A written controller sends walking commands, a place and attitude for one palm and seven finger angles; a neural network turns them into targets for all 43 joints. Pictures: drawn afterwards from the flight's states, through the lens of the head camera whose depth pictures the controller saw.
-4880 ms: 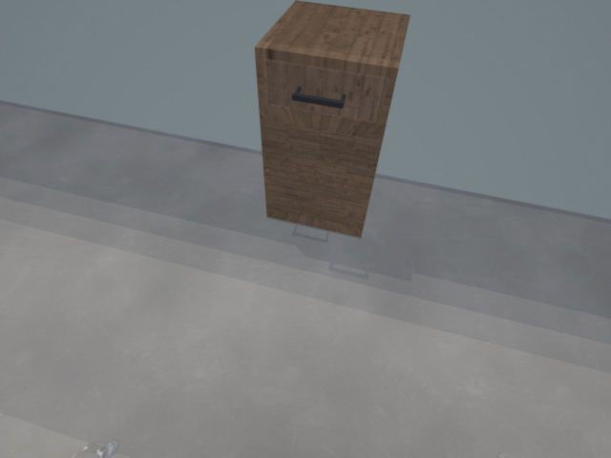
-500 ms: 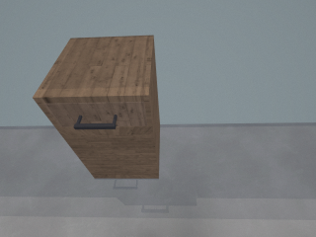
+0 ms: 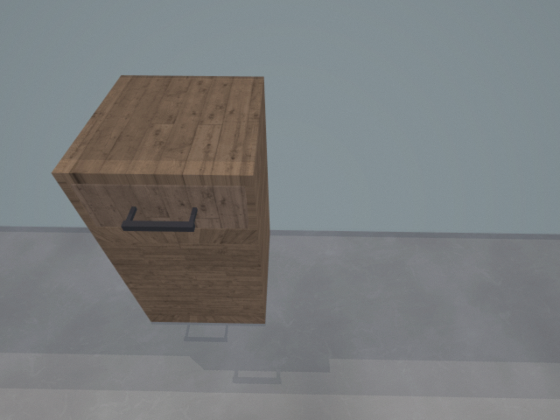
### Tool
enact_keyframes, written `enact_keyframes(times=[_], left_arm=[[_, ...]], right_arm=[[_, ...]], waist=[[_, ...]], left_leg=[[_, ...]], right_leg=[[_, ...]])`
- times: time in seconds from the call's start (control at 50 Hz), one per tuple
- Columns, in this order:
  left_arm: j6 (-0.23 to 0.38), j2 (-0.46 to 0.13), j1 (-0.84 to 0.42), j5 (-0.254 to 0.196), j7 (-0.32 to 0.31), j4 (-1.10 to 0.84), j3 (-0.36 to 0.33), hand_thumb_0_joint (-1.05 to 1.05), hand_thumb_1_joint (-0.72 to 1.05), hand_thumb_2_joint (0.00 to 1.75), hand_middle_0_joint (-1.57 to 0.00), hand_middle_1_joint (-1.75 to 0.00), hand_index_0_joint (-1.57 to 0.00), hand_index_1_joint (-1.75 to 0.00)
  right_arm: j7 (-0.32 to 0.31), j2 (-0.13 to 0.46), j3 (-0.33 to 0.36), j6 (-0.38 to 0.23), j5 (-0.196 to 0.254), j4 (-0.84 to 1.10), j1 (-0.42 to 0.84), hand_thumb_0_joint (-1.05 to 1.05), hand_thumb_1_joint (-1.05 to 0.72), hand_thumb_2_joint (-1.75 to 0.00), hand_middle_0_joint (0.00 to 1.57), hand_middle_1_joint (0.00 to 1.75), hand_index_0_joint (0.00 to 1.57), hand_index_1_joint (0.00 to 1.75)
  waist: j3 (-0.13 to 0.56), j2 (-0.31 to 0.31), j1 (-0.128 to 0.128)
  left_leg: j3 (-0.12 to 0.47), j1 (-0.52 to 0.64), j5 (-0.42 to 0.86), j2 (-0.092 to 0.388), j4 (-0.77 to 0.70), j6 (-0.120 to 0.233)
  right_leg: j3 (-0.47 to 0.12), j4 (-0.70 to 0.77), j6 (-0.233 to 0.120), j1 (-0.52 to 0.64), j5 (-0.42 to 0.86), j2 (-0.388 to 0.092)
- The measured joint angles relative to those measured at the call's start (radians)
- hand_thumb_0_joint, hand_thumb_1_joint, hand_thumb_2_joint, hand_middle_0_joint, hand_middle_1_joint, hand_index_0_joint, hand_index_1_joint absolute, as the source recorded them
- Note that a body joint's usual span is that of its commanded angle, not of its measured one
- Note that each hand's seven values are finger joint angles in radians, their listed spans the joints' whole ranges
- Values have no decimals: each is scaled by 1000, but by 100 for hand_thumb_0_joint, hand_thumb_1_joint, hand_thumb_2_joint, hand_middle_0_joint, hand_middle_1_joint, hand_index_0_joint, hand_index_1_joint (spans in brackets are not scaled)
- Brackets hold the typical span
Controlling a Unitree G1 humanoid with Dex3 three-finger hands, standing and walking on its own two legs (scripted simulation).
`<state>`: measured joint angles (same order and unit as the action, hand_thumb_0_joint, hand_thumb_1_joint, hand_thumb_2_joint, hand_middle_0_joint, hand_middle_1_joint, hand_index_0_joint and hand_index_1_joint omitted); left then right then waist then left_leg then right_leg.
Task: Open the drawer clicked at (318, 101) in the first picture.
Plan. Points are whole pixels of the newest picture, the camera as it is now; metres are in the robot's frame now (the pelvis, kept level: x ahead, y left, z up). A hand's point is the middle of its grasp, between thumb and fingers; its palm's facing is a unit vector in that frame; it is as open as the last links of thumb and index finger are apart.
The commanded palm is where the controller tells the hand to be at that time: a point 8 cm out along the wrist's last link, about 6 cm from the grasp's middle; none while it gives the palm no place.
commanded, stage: look again from close up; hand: left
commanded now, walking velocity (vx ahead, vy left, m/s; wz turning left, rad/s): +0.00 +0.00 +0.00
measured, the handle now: (161, 219) +0.55 +0.31 -0.12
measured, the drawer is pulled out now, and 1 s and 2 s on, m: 0.00 0.00 0.00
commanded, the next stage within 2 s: shuffle to correct the standing spot in 0.56 s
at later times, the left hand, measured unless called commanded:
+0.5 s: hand out of the picture +0.06 +0.28 -0.17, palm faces +0.04 -0.96 -0.27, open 7.4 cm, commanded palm none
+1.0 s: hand out of the picture -0.06 +0.24 -0.19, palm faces +0.10 -0.98 -0.16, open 7.4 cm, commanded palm none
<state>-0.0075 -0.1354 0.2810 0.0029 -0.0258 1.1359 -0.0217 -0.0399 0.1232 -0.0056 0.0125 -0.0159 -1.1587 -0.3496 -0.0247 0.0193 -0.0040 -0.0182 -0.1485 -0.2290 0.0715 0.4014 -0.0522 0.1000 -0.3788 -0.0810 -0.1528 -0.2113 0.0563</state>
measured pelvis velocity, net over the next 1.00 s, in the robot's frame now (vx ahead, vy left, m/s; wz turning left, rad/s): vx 0.02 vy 0.08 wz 0.03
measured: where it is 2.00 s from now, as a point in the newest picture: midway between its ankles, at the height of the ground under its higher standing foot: outside the picture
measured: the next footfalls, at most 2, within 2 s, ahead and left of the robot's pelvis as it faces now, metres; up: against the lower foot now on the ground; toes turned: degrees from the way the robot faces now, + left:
right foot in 1.30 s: +0.08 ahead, +0.01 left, +0.00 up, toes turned +4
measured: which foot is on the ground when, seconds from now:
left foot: down 0.00-1.00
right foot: down 0.00-1.00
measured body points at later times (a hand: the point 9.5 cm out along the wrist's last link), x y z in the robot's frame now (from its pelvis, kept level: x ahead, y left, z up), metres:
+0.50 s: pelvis -0.01 +0.06 +0.00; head -0.02 +0.07 +0.45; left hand +0.06 +0.33 -0.15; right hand +0.08 -0.20 -0.14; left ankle -0.01 +0.16 -0.74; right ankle +0.00 -0.06 -0.74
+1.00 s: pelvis +0.02 +0.08 -0.01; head +0.02 +0.09 +0.44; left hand -0.06 +0.29 -0.17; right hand -0.02 -0.16 -0.16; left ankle +0.00 +0.16 -0.74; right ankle +0.00 -0.06 -0.74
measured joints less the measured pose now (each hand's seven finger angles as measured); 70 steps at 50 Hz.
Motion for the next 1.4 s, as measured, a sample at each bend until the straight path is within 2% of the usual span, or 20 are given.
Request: enact_keyframes(times=[0.08, 0.16, 0.24, 0.34, 0.44, 0.64, 0.74, 0.84, 0.96, 1.02, 1.06, 1.1, 1.14, 1.18, 1.24, 1.3, 1.34, 1.4], left_arm=[[7, 4, 34, 9, 6, -38, 13, 0, 91, 90, -20, -30, -20, -30], [10, -9, 49, 18, 4, -75, 2, 1, 90, 90, -21, -30, -20, -30], [11, -44, 31, 15, -2, -92, -6, 1, 90, 90, -21, -30, -20, -30], [12, -89, -16, 10, -4, -114, -3, 1, 90, 90, -20, -30, -20, -30], [5, -118, -59, 11, -1, -124, 5, 0, 90, 90, -20, -30, -20, -30], [-1, -108, -58, 14, 2, -106, 23, 0, 90, 90, -20, -30, -20, -30], [-5, -79, -19, 17, -1, -77, 29, 0, 90, 90, -20, -30, -20, -30], [-10, -45, 48, 28, 7, -52, 26, 0, 90, 90, -20, -30, -20, -30], [4, -6, 130, 25, 7, -37, 9, 0, 90, 90, -20, -30, -20, -30], [10, 2, 158, 23, 0, -31, -6, 0, 90, 90, -20, -30, -20, -30], [3, 3, 169, 23, -4, -21, -13, 0, 90, 90, -20, -30, -20, -30], [-12, 8, 167, 21, -8, -5, -8, 0, 90, 90, -20, -30, -20, -30], [-21, 15, 148, 18, -13, 4, 2, 0, 90, 90, -20, -30, -20, -30], [-19, 19, 118, 13, -15, 1, 6, 1, 90, 90, -20, -30, -20, -30], [-12, 19, 65, 9, -15, -21, 7, 1, 90, 90, -20, -30, -20, -30], [-1, 11, 21, 16, -24, -43, 8, 1, 92, 90, -20, -30, -20, -30], [1, 6, 5, 16, -29, -38, 6, 2, 94, 90, -20, -30, -20, -30], [12, -1, 3, 11, -28, -49, 6, 2, 94, 90, -20, -30, -20, -30]], right_arm=[[12, 7, 7, 3, -6, 65, -11, 1, -91, -90, 20, 30, 20, 30], [6, 49, 29, -8, -7, 107, -12, 1, -91, -90, 20, 30, 20, 30], [1, 85, 34, -22, -3, 117, 16, 1, -91, -90, 20, 30, 20, 30], [2, 116, 24, -32, 0, 133, 79, 1, -91, -90, 20, 30, 20, 30], [10, 123, 9, -32, -2, 147, 138, 1, -91, -90, 20, 30, 20, 30], [26, 99, -12, -28, 0, 132, 167, 1, -91, -90, 20, 30, 20, 30], [29, 78, -15, -20, 1, 101, 137, 1, -91, -90, 20, 30, 20, 30], [32, 63, -8, -1, 0, 74, 70, 1, -91, -90, 20, 30, 20, 30], [31, 60, 4, 7, 2, 50, -11, 1, -91, -90, 20, 30, 20, 30], [31, 55, 11, 5, 1, 45, -34, 1, -91, -90, 20, 30, 20, 30], [28, 46, 12, -5, 3, 42, -36, 1, -91, -90, 20, 30, 20, 30], [18, 40, 12, -26, 4, 45, -35, 1, -91, -90, 20, 30, 20, 30], [1, 31, 8, -42, 5, 47, -28, 1, -91, -90, 20, 30, 20, 30], [-7, 18, 1, -47, 5, 47, -22, 1, -91, -90, 20, 30, 20, 30], [-9, -4, -7, -46, 7, 40, -18, 0, -91, -90, 20, 30, 20, 30], [-9, -27, -10, -41, 11, 28, -16, 0, -91, -90, 20, 30, 20, 30], [-6, -30, -8, -33, 12, 17, -6, 0, -91, -90, 20, 30, 20, 30], [-3, -35, -6, -27, 11, 15, 10, 0, -91, -90, 20, 30, 20, 30]], waist=[[-14, 3, -14], [6, 17, -15], [22, -4, -6], [26, -20, 6], [30, -26, 10], [23, -27, 16], [15, -29, 15], [15, -29, 16], [7, -5, 18], [1, -6, 18], [-6, -31, 23], [-9, -44, 23], [-19, -41, 14], [-28, -36, 2], [-33, -32, -6], [-27, -41, -1], [-19, -19, -1], [-3, -2, -7]], left_leg=[[11, -50, -26, -6, 65, 23], [26, -100, -75, -12, 154, 55], [16, -78, -78, -32, 148, 33], [-3, -53, -74, -53, 135, 59], [-14, -39, -58, -70, 114, 76], [-26, -21, -12, -99, 49, 100], [-31, -16, -3, -108, 33, 107], [-34, -20, -28, -114, 57, 113], [-22, -61, -110, -94, 164, 108], [-41, -94, -137, -70, 214, 100], [-59, -75, -134, -83, 207, 115], [-79, -53, -143, -96, 186, 130], [-90, -25, -136, -102, 150, 141], [-91, 3, -121, -106, 111, 146], [-88, 34, -108, -117, 69, 145], [-94, 46, -125, -135, 79, 139], [-92, 55, -146, -122, 94, 134], [-91, 65, -154, -110, 88, 129]], right_leg=[[10, -46, 4, -36, -18, -8], [22, -95, 13, -63, -49, -15], [13, -118, 34, -56, -65, -38], [-6, -119, 57, -41, -61, -59], [-16, -102, 76, -31, -44, -75], [-27, -49, 103, -18, -1, -101], [-32, -44, 110, -19, 5, -111], [-37, -90, 101, -33, -40, -117], [-20, -124, 104, -35, -77, -103], [-3, -142, 109, -29, -105, -103], [-14, -166, 115, -26, -129, -120], [-28, -236, 96, -53, -171, -132], [-42, -344, 84, -98, -238, -125], [-37, -382, 80, -127, -246, -120], [-23, -303, 81, -128, -171, -120], [-29, -172, 81, -90, -46, -123], [-28, -164, 96, -73, -62, -110], [-26, -153, 99, -61, -75, -98]])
